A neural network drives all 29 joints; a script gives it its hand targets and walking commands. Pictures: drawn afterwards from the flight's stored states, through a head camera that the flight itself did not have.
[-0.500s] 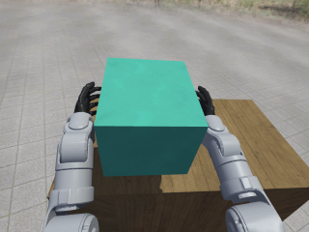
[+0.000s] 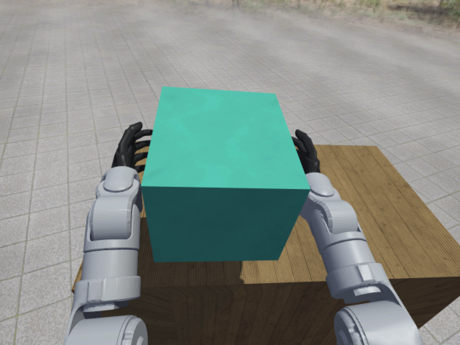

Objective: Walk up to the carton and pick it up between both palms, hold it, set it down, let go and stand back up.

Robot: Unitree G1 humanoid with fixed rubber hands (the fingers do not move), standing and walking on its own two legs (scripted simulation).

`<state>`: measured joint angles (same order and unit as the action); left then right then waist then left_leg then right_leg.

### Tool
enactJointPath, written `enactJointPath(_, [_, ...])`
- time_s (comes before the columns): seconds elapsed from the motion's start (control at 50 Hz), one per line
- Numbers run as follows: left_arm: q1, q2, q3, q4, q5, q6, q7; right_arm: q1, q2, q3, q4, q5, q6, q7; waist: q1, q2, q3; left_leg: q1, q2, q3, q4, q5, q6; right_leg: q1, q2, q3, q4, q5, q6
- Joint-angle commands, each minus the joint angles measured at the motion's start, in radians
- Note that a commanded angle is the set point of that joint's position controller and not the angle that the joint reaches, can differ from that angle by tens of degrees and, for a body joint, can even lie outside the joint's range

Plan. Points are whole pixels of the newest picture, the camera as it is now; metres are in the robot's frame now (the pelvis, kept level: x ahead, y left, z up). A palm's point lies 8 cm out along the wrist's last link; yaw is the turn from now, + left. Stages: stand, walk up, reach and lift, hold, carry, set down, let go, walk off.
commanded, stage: hold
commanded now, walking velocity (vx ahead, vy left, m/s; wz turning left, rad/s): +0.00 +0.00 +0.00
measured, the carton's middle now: (219, 171) +0.38 +0.00 +0.16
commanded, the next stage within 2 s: none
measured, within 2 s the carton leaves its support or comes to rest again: neither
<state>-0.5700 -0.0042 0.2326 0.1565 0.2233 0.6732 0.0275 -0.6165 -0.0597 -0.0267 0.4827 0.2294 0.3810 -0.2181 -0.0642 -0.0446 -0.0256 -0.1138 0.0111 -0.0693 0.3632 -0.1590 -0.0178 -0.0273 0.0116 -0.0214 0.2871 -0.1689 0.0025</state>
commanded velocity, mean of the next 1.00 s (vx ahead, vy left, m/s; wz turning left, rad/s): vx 0.00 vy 0.00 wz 0.00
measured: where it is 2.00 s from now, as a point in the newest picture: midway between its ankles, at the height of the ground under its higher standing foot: outside the picture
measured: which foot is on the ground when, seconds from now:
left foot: down 0.00-1.00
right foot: down 0.00-1.00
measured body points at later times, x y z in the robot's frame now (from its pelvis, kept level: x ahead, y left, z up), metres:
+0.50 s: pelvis +0.00 +0.00 +0.00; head -0.04 +0.03 +0.45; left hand +0.37 +0.16 +0.18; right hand +0.37 -0.15 +0.17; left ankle +0.03 +0.13 -0.75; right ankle +0.00 -0.12 -0.75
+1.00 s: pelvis +0.00 +0.00 +0.00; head -0.05 +0.03 +0.45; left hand +0.37 +0.16 +0.17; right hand +0.37 -0.15 +0.17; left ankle +0.03 +0.13 -0.75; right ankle +0.00 -0.12 -0.75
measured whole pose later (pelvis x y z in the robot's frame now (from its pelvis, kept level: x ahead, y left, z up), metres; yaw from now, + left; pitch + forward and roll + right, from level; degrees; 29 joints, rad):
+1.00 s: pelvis +0.00 +0.00 +0.00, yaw +0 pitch -6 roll -1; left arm -0.52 -0.01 0.22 0.14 0.23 0.67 0.03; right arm -0.59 -0.06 -0.01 0.47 0.23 0.38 -0.22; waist -0.07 -0.05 -0.02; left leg -0.10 0.01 -0.08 0.37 -0.17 -0.02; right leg -0.01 0.01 -0.02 0.29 -0.18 0.00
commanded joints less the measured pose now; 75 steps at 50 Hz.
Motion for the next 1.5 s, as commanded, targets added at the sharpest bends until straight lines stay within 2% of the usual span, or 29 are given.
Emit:
enactJointPath(0.0, [-0.749, -0.663, -0.584, -0.158, -0.176, -0.087, -0.134, -0.945, 0.662, 0.455, -0.434, 0.088, -0.083, 0.099, -0.012, 0.077, -0.455, 0.191, -0.06, 0.041, -0.007, 0.247, -0.017, 0.035, 0.054, -0.021, -0.03, 0.203, 0.038])
enactJointPath(0.02, [-0.742, -0.651, -0.565, -0.136, -0.171, -0.086, -0.135, -0.937, 0.651, 0.442, -0.411, 0.086, -0.08, 0.1, -0.015, 0.058, -0.423, 0.19, -0.058, 0.042, -0.013, 0.233, -0.01, 0.022, 0.052, -0.021, -0.035, 0.197, 0.038])
enactJointPath(0.1, [-0.716, -0.627, -0.524, -0.111, -0.139, -0.081, -0.148, -0.907, 0.647, 0.446, -0.374, 0.084, -0.079, 0.096, 0.002, 0.063, -0.41, 0.178, -0.062, 0.048, -0.018, 0.227, -0.008, 0.059, 0.044, -0.015, -0.028, 0.228, 0.045])
enactJointPath(0.12, [-0.709, -0.633, -0.521, -0.127, -0.14, -0.081, -0.15, -0.901, 0.658, 0.455, -0.383, 0.087, -0.081, 0.095, 0.003, 0.055, -0.434, 0.185, -0.063, 0.05, -0.012, 0.256, -0.007, 0.081, 0.046, -0.018, -0.027, 0.25, 0.045])
enactJointPath(0.14, [-0.752, -0.649, -0.559, -0.169, -0.165, -0.091, -0.149, -0.928, 0.667, 0.454, -0.42, 0.095, -0.092, 0.095, -0.012, 0.079, -0.481, 0.198, -0.066, 0.043, 0.001, 0.276, -0.018, 0.069, 0.045, -0.018, -0.017, 0.267, 0.048])
enactJointPath(0.16, [-0.738, -0.65, -0.556, -0.144, -0.156, -0.088, -0.144, -0.931, 0.649, 0.452, -0.406, 0.093, -0.088, 0.095, -0.006, 0.082, -0.444, 0.197, -0.063, 0.042, -0.004, 0.269, -0.019, 0.054, 0.05, -0.023, -0.025, 0.236, 0.04])
enactJointPath(0.18, [-0.743, -0.648, -0.559, -0.158, -0.157, -0.091, -0.143, -0.91, 0.652, 0.446, -0.398, 0.087, -0.085, 0.094, -0.018, 0.078, -0.419, 0.2, -0.061, 0.04, -0.002, 0.281, -0.023, 0.052, 0.051, -0.024, -0.026, 0.246, 0.042])
enactJointPath(0.22, [-0.705, -0.655, -0.574, -0.164, -0.161, -0.084, -0.143, -0.923, 0.646, 0.465, -0.45, 0.097, -0.094, 0.09, -0.017, 0.077, -0.451, 0.211, -0.063, 0.038, 0.016, 0.335, -0.027, 0.077, 0.054, -0.022, -0.022, 0.307, 0.043])
enactJointPath(0.26, [-0.722, -0.635, -0.552, -0.151, -0.147, -0.083, -0.147, -0.88, 0.641, 0.44, -0.373, 0.082, -0.076, 0.092, -0.027, 0.074, -0.392, 0.183, -0.063, 0.04, -0.013, 0.249, -0.022, 0.051, 0.043, -0.022, -0.033, 0.238, 0.046])
enactJointPath(0.32, [-0.75, -0.661, -0.598, -0.232, -0.179, -0.094, -0.141, -0.903, 0.656, 0.466, -0.448, 0.101, -0.092, 0.099, -0.02, 0.091, -0.483, 0.207, -0.06, 0.037, 0.004, 0.32, -0.032, 0.075, 0.055, -0.025, -0.013, 0.272, 0.041])
enactJointPath(0.36, [-0.751, -0.655, -0.612, -0.232, -0.178, -0.094, -0.132, -0.894, 0.645, 0.47, -0.446, 0.111, -0.089, 0.098, -0.026, 0.115, -0.472, 0.231, -0.063, 0.031, 0.018, 0.349, -0.041, 0.052, 0.056, -0.026, -0.013, 0.287, 0.042])
enactJointPath(0.38, [-0.712, -0.653, -0.606, -0.207, -0.175, -0.086, -0.131, -0.888, 0.638, 0.469, -0.447, 0.105, -0.084, 0.096, -0.027, 0.099, -0.451, 0.223, -0.062, 0.032, 0.012, 0.33, -0.035, 0.048, 0.058, -0.027, -0.018, 0.273, 0.043])
enactJointPath(0.44, [-0.701, -0.657, -0.596, -0.199, -0.161, -0.074, -0.132, -0.89, 0.626, 0.456, -0.433, 0.1, -0.083, 0.101, -0.012, 0.117, -0.423, 0.206, -0.052, 0.033, -0.003, 0.292, -0.035, 0.03, 0.057, -0.026, -0.026, 0.203, 0.028])
enactJointPath(0.48, [-0.673, -0.648, -0.558, -0.141, -0.141, -0.061, -0.139, -0.904, 0.63, 0.446, -0.418, 0.09, -0.084, 0.104, 0.001, 0.093, -0.365, 0.177, -0.054, 0.041, -0.018, 0.244, -0.02, 0.029, 0.05, -0.021, -0.04, 0.181, 0.031])
enactJointPath(0.52, [-0.682, -0.648, -0.565, -0.178, -0.154, -0.069, -0.14, -0.889, 0.635, 0.452, -0.417, 0.097, -0.08, 0.104, -0.003, 0.071, -0.413, 0.193, -0.054, 0.042, -0.017, 0.263, -0.018, 0.049, 0.058, -0.023, -0.031, 0.201, 0.033])
enactJointPath(0.56, [-0.747, -0.666, -0.596, -0.203, -0.182, -0.079, -0.134, -0.944, 0.639, 0.444, -0.45, 0.095, -0.09, 0.108, -0.008, 0.096, -0.482, 0.196, -0.053, 0.04, -0.014, 0.251, -0.027, 0.024, 0.059, -0.028, -0.028, 0.165, 0.029])
enactJointPath(0.58, [-0.757, -0.673, -0.621, -0.223, -0.19, -0.086, -0.124, -0.93, 0.645, 0.444, -0.45, 0.096, -0.093, 0.111, -0.014, 0.111, -0.462, 0.207, -0.052, 0.038, -0.004, 0.289, -0.032, 0.013, 0.059, -0.027, -0.027, 0.194, 0.027])
enactJointPath(0.6, [-0.725, -0.668, -0.614, -0.227, -0.188, -0.087, -0.12, -0.91, 0.647, 0.47, -0.468, 0.102, -0.093, 0.108, -0.01, 0.083, -0.485, 0.229, -0.057, 0.039, 0.009, 0.328, -0.028, 0.041, 0.06, -0.024, -0.024, 0.244, 0.035])
enactJointPath(0.62, [-0.728, -0.653, -0.601, -0.228, -0.182, -0.087, -0.119, -0.905, 0.641, 0.48, -0.456, 0.11, -0.087, 0.102, -0.003, 0.09, -0.497, 0.231, -0.059, 0.037, 0.018, 0.345, -0.028, 0.05, 0.058, -0.019, -0.016, 0.268, 0.037])
enactJointPath(0.64, [-0.729, -0.648, -0.598, -0.217, -0.184, -0.086, -0.122, -0.914, 0.649, 0.477, -0.462, 0.102, -0.083, 0.098, -0.009, 0.063, -0.482, 0.224, -0.061, 0.039, 0.013, 0.323, -0.022, 0.053, 0.059, -0.02, -0.021, 0.265, 0.043])
enactJointPath(0.68, [-0.707, -0.641, -0.579, -0.168, -0.165, -0.079, -0.131, -0.902, 0.636, 0.46, -0.429, 0.089, -0.074, 0.1, -0.007, 0.061, -0.42, 0.194, -0.056, 0.038, -0.009, 0.262, -0.017, 0.035, 0.055, -0.018, -0.03, 0.219, 0.038])
enactJointPath(0.7, [-0.688, -0.641, -0.567, -0.167, -0.156, -0.075, -0.134, -0.901, 0.646, 0.473, -0.439, 0.097, -0.079, 0.101, 0.01, 0.059, -0.428, 0.188, -0.058, 0.041, -0.009, 0.278, -0.013, 0.06, 0.056, -0.017, -0.027, 0.238, 0.038])
enactJointPath(0.72, [-0.668, -0.629, -0.546, -0.15, -0.141, -0.073, -0.137, -0.876, 0.635, 0.463, -0.402, 0.089, -0.072, 0.101, 0.006, 0.054, -0.391, 0.175, -0.06, 0.041, -0.015, 0.272, -0.011, 0.067, 0.053, -0.014, -0.029, 0.247, 0.038])
enactJointPath(0.78, [-0.675, -0.641, -0.565, -0.198, -0.157, -0.077, -0.144, -0.866, 0.649, 0.471, -0.438, 0.101, -0.078, 0.092, -0.012, 0.064, -0.446, 0.204, -0.065, 0.041, 0.003, 0.323, -0.02, 0.096, 0.053, -0.013, -0.02, 0.308, 0.044])
enactJointPath(0.8, [-0.624, -0.632, -0.536, -0.125, -0.124, -0.065, -0.149, -0.819, 0.603, 0.429, -0.368, 0.09, -0.065, 0.089, -0.02, 0.103, -0.365, 0.216, -0.061, 0.046, -0.01, 0.273, -0.026, 0.051, 0.043, -0.014, -0.031, 0.26, 0.046])
enactJointPath(0.82, [-0.65, -0.637, -0.535, -0.145, -0.128, -0.065, -0.158, -0.846, 0.61, 0.43, -0.373, 0.087, -0.069, 0.092, -0.022, 0.076, -0.372, 0.205, -0.06, 0.048, -0.017, 0.265, -0.025, 0.053, 0.046, -0.023, -0.028, 0.239, 0.05])
enactJointPath(0.94, [-0.719, -0.658, -0.608, -0.212, -0.179, -0.096, -0.14, -0.892, 0.657, 0.472, -0.456, 0.105, -0.087, 0.095, -0.017, 0.107, -0.452, 0.226, -0.058, 0.035, 0.016, 0.328, -0.038, 0.033, 0.055, -0.03, -0.016, 0.277, 0.042])
enactJointPath(1.12, [-0.71, -0.662, -0.585, -0.158, -0.179, -0.093, -0.13, -0.91, 0.659, 0.46, -0.43, 0.083, -0.08, 0.1, 0.004, 0.074, -0.433, 0.187, -0.053, 0.042, -0.012, 0.227, -0.011, 0.008, 0.05, -0.018, -0.026, 0.185, 0.038])
enactJointPath(1.48, [-0.721, -0.656, -0.567, -0.155, -0.17, -0.096, -0.138, -0.899, 0.662, 0.457, -0.403, 0.099, -0.077, 0.093, -0.007, 0.084, -0.436, 0.202, -0.059, 0.04, -0.001, 0.278, -0.021, 0.031, 0.05, -0.018, -0.022, 0.241, 0.045])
